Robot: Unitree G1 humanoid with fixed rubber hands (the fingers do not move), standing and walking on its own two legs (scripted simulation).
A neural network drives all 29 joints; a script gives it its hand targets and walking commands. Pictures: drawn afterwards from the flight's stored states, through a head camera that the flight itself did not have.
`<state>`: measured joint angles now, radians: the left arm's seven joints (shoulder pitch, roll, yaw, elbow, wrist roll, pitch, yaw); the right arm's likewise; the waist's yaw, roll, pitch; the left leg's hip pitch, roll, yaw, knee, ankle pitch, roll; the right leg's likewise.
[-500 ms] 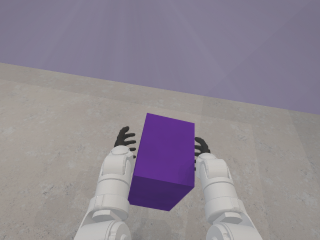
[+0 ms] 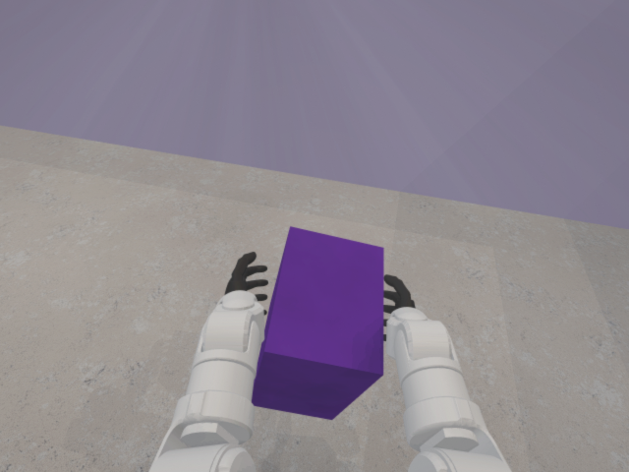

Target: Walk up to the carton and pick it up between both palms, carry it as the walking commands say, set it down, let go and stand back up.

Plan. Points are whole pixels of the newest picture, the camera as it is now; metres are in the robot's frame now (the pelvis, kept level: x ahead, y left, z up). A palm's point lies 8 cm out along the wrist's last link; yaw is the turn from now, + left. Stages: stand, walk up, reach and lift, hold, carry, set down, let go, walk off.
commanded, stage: reach and lift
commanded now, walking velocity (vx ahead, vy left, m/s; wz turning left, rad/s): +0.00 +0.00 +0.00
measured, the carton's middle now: (312, 330) +0.36 +0.01 -0.03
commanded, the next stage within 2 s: hold in 0.50 s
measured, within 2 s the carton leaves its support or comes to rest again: neither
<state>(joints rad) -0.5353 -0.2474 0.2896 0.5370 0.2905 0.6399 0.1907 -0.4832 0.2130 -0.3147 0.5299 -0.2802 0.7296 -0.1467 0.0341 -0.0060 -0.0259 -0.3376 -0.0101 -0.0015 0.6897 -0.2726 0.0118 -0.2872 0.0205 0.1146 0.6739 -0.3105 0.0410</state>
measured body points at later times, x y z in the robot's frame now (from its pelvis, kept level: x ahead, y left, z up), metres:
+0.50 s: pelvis -0.01 +0.00 +0.00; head -0.06 +0.01 +0.45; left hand +0.33 +0.12 +0.07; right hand +0.32 -0.11 +0.04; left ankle +0.06 +0.11 -0.72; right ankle +0.04 -0.15 -0.72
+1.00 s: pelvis -0.01 +0.00 +0.00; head -0.07 +0.01 +0.45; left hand +0.32 +0.12 +0.07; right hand +0.31 -0.11 +0.04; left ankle +0.06 +0.11 -0.72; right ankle +0.04 -0.15 -0.72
